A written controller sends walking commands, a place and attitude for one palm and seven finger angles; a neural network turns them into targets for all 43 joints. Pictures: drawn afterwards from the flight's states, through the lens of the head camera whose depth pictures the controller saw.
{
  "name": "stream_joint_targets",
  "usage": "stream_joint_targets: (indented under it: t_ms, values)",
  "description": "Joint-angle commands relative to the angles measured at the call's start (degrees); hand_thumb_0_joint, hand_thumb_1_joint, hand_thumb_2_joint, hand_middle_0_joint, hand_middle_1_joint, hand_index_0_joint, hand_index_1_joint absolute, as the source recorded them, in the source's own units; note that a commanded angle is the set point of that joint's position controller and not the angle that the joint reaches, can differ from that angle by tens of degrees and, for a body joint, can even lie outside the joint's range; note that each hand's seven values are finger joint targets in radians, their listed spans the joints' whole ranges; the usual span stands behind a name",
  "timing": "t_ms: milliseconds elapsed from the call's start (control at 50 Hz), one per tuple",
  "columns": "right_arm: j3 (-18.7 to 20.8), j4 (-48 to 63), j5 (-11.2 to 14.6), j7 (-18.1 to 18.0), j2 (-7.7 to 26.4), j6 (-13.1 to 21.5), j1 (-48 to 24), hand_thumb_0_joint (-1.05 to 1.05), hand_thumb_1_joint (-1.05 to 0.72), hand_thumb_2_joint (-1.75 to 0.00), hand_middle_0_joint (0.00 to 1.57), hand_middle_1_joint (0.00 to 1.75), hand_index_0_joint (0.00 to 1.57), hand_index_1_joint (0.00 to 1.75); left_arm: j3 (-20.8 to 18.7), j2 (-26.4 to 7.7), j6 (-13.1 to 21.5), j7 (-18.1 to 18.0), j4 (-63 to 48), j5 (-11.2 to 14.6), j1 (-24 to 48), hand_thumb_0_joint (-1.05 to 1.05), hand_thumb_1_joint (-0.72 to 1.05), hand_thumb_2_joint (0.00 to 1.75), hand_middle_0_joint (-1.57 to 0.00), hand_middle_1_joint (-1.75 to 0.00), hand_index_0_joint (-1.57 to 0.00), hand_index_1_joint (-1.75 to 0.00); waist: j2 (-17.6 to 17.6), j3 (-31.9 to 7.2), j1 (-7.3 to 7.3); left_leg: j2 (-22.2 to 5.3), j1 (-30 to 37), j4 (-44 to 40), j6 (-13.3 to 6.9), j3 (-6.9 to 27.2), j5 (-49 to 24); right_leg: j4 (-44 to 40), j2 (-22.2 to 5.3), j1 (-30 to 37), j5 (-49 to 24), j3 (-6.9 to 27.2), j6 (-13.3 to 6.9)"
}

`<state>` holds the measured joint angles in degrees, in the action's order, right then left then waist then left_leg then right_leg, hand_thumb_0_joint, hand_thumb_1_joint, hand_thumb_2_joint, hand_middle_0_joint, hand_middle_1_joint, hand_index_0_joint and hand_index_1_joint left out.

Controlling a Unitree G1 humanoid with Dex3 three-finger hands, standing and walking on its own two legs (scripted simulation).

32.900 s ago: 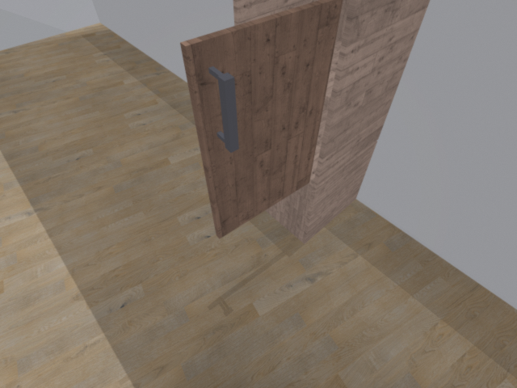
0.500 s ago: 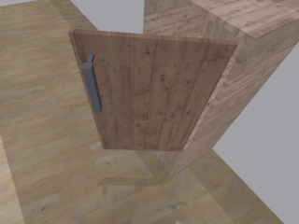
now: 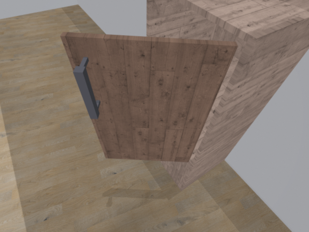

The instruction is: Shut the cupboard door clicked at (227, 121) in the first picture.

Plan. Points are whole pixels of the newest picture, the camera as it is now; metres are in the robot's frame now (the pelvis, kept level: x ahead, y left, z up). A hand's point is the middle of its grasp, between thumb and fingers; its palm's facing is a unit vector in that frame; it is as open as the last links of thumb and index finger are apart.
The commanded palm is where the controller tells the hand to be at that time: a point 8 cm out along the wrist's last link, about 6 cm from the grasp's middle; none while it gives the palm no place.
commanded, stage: come to a stop and stand still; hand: left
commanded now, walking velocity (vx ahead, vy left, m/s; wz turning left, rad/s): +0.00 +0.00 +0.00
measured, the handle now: (90, 90) +0.42 +0.21 +0.13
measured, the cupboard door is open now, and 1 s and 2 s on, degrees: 55 55 55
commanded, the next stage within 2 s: look again from close up in 1.20 s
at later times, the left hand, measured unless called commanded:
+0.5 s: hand out of the picture +0.04 +0.16 -0.15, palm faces -0.01 -0.97 -0.24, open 7.4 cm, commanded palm none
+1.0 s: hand out of the picture +0.04 +0.12 -0.16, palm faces +0.01 -0.98 -0.22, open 7.3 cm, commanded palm none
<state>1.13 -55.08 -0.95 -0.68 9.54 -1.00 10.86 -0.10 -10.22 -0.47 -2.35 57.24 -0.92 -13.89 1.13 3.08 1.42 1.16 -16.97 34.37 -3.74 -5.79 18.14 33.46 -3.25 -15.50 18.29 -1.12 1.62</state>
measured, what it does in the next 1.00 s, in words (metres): shifts its weight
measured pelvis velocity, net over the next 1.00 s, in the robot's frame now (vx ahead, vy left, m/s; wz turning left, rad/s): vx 0.04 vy -0.05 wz -0.01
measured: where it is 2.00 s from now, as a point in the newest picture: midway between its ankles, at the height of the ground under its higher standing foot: outside the picture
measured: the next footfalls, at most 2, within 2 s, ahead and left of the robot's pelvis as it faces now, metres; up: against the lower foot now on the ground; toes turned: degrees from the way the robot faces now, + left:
none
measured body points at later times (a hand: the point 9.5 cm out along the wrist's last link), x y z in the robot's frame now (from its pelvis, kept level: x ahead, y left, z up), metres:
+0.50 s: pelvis +0.02 -0.02 +0.01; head +0.04 -0.04 +0.46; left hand +0.04 +0.21 -0.13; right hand +0.03 -0.25 -0.16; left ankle +0.00 +0.07 -0.73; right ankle -0.01 -0.15 -0.73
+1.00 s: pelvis +0.04 -0.05 +0.01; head +0.06 -0.07 +0.46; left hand +0.04 +0.17 -0.14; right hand +0.04 -0.27 -0.15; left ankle +0.00 +0.07 -0.73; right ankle -0.01 -0.15 -0.73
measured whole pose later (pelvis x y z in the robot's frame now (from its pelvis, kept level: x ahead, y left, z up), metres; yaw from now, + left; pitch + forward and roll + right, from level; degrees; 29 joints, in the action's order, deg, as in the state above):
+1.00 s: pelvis +0.04 -0.05 +0.01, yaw +0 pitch +0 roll +1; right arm -0.4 -65.9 -0.8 -2.0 8.8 0.7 14.3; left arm 1.0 -8.6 1.2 -2.3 64.5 -0.3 -14.9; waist -0.7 2.9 0.2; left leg -1.6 -7.2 22.8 1.0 -4.9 15.4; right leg 25.4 0.1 -7.5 17.9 -2.0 -1.7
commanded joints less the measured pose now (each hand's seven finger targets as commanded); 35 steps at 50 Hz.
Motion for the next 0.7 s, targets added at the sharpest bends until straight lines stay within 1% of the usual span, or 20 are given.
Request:
stream_joint_targets:
  t_ms: [0, 20, 40, 60, 80, 120, 140, 160, 200, 240, 260, 280, 360, 380, 500, 540, 560, 600, 640, 680]
  values:
    - [1.0, 5.0, 0.0, 0.2, 7.3, 2.3, 5.6, 0.00, -0.90, -0.90, 0.20, 0.30, 0.20, 0.30, -1.0, -7.1, 1.5, -0.4, -3.5, -0.2, -1.3, 0.00, 0.90, 0.90, -0.20, -0.30, -0.20, -0.30, -7.2, -6.4, -2.36, -9.5, 6.5, -8.4, 0.1, 10.6, -20.6, -1.5, -0.6, -0.6, -4.4, 1.3, -3.6]
    - [0.9, 5.2, 0.1, -0.1, 8.0, 2.3, 4.9, 0.00, -0.90, -0.90, 0.20, 0.30, 0.20, 0.30, -0.7, -6.0, 1.2, -0.4, -2.9, -0.1, -2.5, 0.00, 0.90, 0.90, -0.20, -0.30, -0.20, -0.30, -5.3, -4.7, -1.81, -10.1, 5.4, -9.8, -0.6, 11.2, -20.2, -2.0, 0.1, -0.1, -2.0, 0.5, -3.1]
    - [0.9, 5.4, 0.2, -0.2, 8.2, 2.3, 4.3, 0.00, -0.90, -0.90, 0.20, 0.30, 0.20, 0.30, -0.4, -5.4, 1.1, -0.3, -2.4, -0.1, -3.2, 0.00, 0.90, 0.90, -0.20, -0.30, -0.20, -0.30, -3.8, -2.9, -1.40, -9.8, 4.4, -10.6, -0.8, 10.9, -17.7, -3.2, -0.1, 0.0, -1.9, 0.7, -3.0]
    - [0.7, 5.5, 0.2, -0.2, 8.1, 2.2, 3.8, 0.00, -0.90, -0.90, 0.20, 0.30, 0.20, 0.30, -0.3, -5.4, 1.0, -0.2, -2.1, -0.1, -3.7, 0.00, 0.90, 0.90, -0.20, -0.30, -0.20, -0.30, -2.1, -1.6, -1.28, -9.0, 3.7, -11.4, -0.5, 10.4, -13.4, -4.6, -0.5, 0.0, -2.5, 1.6, -3.1]
    - [0.5, 5.1, 0.1, -0.2, 7.5, 2.3, 3.7, 0.00, -0.90, -0.90, 0.20, 0.30, 0.20, 0.30, -0.3, -5.7, 1.0, 0.0, -2.0, -0.2, -3.1, 0.00, 0.90, 0.90, -0.20, -0.30, -0.20, -0.30, -1.9, 0.1, -1.41, -8.0, 2.8, -12.0, -0.1, 9.8, -13.1, -5.0, -1.0, 0.0, -4.8, 2.2, -3.3]
    - [0.5, 4.5, 0.1, -0.1, 7.6, 2.3, 3.7, 0.00, -0.90, -0.90, 0.20, 0.30, 0.20, 0.30, -0.3, -6.1, 1.0, 0.0, -1.7, -0.1, -3.6, 0.00, 0.90, 0.90, -0.20, -0.30, -0.20, -0.30, -2.1, 0.0, -1.51, -7.5, 4.0, -13.2, 0.4, 9.2, -9.7, -5.9, -1.5, -0.2, -4.8, 3.0, -3.3]
    - [0.4, 4.1, 0.1, -0.1, 7.6, 2.4, 4.1, 0.00, -0.90, -0.90, 0.20, 0.30, 0.20, 0.30, -0.3, -6.2, 1.0, 0.1, -1.4, 0.0, -3.7, 0.00, 0.90, 0.90, -0.20, -0.30, -0.20, -0.30, -1.3, -0.5, -1.51, -7.6, 4.4, -13.9, 0.4, 9.0, -8.3, -6.3, -1.6, 0.0, -4.7, 3.1, -3.2]
    - [0.4, 3.8, 0.1, -0.1, 7.8, 2.4, 4.1, 0.00, -0.90, -0.90, 0.20, 0.30, 0.20, 0.30, -0.2, -6.3, 0.9, 0.1, -1.3, -0.1, -3.7, 0.00, 0.90, 0.90, -0.20, -0.30, -0.20, -0.30, -0.8, 0.2, -1.56, -7.5, 4.4, -14.5, 0.4, 8.9, -6.9, -6.7, -1.7, -0.1, -4.5, 3.1, -3.1]
    - [0.2, 2.9, 0.0, 0.0, 7.6, 2.5, 3.9, 0.00, -0.90, -0.90, 0.20, 0.30, 0.20, 0.30, -0.2, -6.5, 1.1, 0.2, -1.0, -0.1, -3.9, 0.00, 0.90, 0.90, -0.20, -0.30, -0.20, -0.30, -0.7, 0.5, -1.39, -7.2, 4.5, -15.2, 0.5, 8.4, -6.2, -7.5, -2.0, 0.2, -5.2, 3.6, -3.2]
    - [0.0, 2.0, 0.1, 0.0, 7.6, 2.6, 4.2, 0.00, -0.90, -0.90, 0.20, 0.30, 0.20, 0.30, -0.1, -6.7, 1.2, 0.2, -0.6, -0.1, -4.0, 0.00, 0.90, 0.90, -0.20, -0.30, -0.20, -0.30, 0.6, -0.5, -1.50, -7.0, 6.0, -15.0, 0.6, 7.9, -7.7, -8.2, -2.5, 0.5, -6.6, 4.2, -3.1]
    - [-0.1, 1.4, 0.1, -0.1, 7.6, 2.7, 4.5, 0.00, -0.90, -0.90, 0.20, 0.30, 0.20, 0.30, -0.1, -6.8, 1.3, 0.2, -0.4, 0.0, -3.8, 0.00, 0.90, 0.90, -0.20, -0.30, -0.20, -0.30, 0.6, -0.9, -1.56, -7.0, 6.7, -14.9, 0.7, 7.6, -8.9, -8.3, -2.6, 0.8, -7.3, 4.1, -3.1]
    - [-0.2, 0.8, 0.1, -0.1, 7.0, 2.8, 4.8, 0.00, -0.90, -0.90, 0.20, 0.30, 0.20, 0.30, -0.2, -6.8, 1.3, 0.2, -0.3, 0.0, -3.7, 0.00, 0.90, 0.90, -0.20, -0.30, -0.20, -0.30, -0.4, -1.1, -1.48, -6.9, 6.8, -15.1, 0.6, 7.4, -10.3, -8.3, -2.6, 1.5, -8.0, 3.9, -3.1]
    - [-0.6, -1.5, 0.2, -0.3, 7.0, 3.0, 5.1, 0.00, -0.90, -0.90, 0.20, 0.30, 0.20, 0.30, 0.0, -7.0, 1.6, 0.1, 1.1, 0.2, -3.7, 0.00, 0.90, 0.90, -0.20, -0.30, -0.20, -0.30, 0.4, -1.9, -1.27, -6.9, 8.4, -14.5, 0.9, 6.9, -13.8, -9.0, -3.2, 2.7, -11.1, 4.4, -3.1]
    - [-0.7, -2.0, 0.2, -0.3, 6.4, 3.1, 5.4, 0.00, -0.90, -0.90, 0.20, 0.30, 0.20, 0.30, -0.1, -6.9, 1.7, 0.1, 1.2, 0.2, -3.6, 0.00, 0.90, 0.90, -0.20, -0.30, -0.20, -0.30, 0.2, -1.7, -1.28, -6.8, 8.3, -14.4, 0.9, 6.6, -14.6, -9.1, -3.3, 3.3, -12.5, 4.3, -3.3]
    - [-1.0, -5.2, 0.2, -0.6, 5.5, 3.0, 6.5, 0.00, -0.90, -0.90, 0.20, 0.30, 0.20, 0.30, -0.1, -6.3, 1.9, 0.0, 2.9, 0.4, -3.3, 0.00, 0.90, 0.90, -0.20, -0.30, -0.20, -0.30, -0.1, -1.1, -1.25, -6.8, 8.5, -14.5, 1.6, 6.1, -14.7, -10.0, -3.6, 4.6, -14.9, 4.3, -3.5]
    - [-1.1, -6.2, 0.2, -0.7, 5.1, 3.0, 6.9, 0.00, -0.90, -0.90, 0.20, 0.30, 0.20, 0.30, -0.1, -6.2, 1.9, -0.1, 3.4, 0.4, -3.2, 0.00, 0.90, 0.90, -0.20, -0.30, -0.20, -0.30, -1.4, -0.9, -1.20, -6.8, 8.7, -14.7, 1.8, 5.9, -15.1, -10.1, -3.7, 4.8, -15.3, 4.2, -3.6]
    - [-1.1, -6.5, 0.2, -0.7, 5.1, 3.0, 7.0, 0.00, -0.90, -0.90, 0.20, 0.30, 0.20, 0.30, 0.0, -6.1, 1.9, 0.0, 3.9, 0.5, -3.5, 0.00, 0.90, 0.90, -0.20, -0.30, -0.20, -0.30, -1.2, -1.3, -1.11, -6.9, 9.0, -14.6, 1.8, 5.8, -14.8, -10.4, -3.6, 5.0, -15.2, 4.3, -3.6]
    - [-1.1, -7.2, 0.2, -0.8, 4.5, 2.9, 7.1, 0.00, -0.90, -0.90, 0.20, 0.30, 0.20, 0.30, -0.1, -5.8, 2.0, 0.0, 4.2, 0.5, -3.5, 0.00, 0.90, 0.90, -0.20, -0.30, -0.20, -0.30, -1.0, -0.5, -1.07, -6.8, 8.6, -14.4, 1.9, 5.7, -14.6, -10.7, -3.7, 5.2, -16.3, 4.4, -3.8]
    - [-1.0, -7.7, 0.2, -0.9, 4.3, 3.0, 7.5, 0.00, -0.90, -0.90, 0.20, 0.30, 0.20, 0.30, -0.1, -5.6, 2.1, -0.1, 4.5, 0.5, -3.6, 0.00, 0.90, 0.90, -0.20, -0.30, -0.20, -0.30, -1.3, -1.5, -1.18, -7.0, 9.7, -14.1, 2.0, 5.5, -15.9, -10.6, -3.8, 5.5, -18.1, 4.3, -3.9]
    - [-1.0, -8.2, 0.2, -1.0, 3.7, 2.9, 7.8, 0.00, -0.90, -0.90, 0.20, 0.30, 0.20, 0.30, -0.1, -5.4, 2.1, -0.1, 4.7, 0.5, -3.6, 0.00, 0.90, 0.90, -0.20, -0.30, -0.20, -0.30, -0.5, -0.9, -1.17, -7.0, 9.5, -14.0, 2.1, 5.4, -16.0, -10.8, -3.5, 5.9, -19.2, 4.3, -4.0]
